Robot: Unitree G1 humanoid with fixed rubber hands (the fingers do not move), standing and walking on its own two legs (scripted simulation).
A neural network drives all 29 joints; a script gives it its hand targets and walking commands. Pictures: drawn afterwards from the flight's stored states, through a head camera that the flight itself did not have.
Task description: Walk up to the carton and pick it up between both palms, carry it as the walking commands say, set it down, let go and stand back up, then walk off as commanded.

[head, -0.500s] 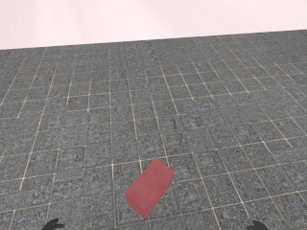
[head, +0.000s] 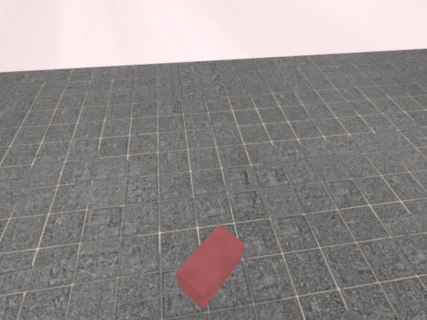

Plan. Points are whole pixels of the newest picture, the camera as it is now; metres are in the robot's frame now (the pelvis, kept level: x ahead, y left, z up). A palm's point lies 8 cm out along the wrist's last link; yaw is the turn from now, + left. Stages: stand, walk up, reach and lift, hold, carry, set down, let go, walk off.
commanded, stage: walk up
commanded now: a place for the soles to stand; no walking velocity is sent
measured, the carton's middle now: (211, 265) +0.50 +0.00 -0.69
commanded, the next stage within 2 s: none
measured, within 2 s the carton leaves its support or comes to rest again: neither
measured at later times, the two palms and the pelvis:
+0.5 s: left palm out of the picture +0.16 +0.45 -0.09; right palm out of the picture +0.06 -0.19 -0.12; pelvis +0.03 +0.12 -0.03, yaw -14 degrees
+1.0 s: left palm out of the picture +0.36 +0.54 -0.11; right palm out of the picture +0.09 -0.04 -0.13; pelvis +0.10 +0.29 -0.06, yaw -29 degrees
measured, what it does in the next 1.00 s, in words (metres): steps to the left, turning right: left foot, then right foot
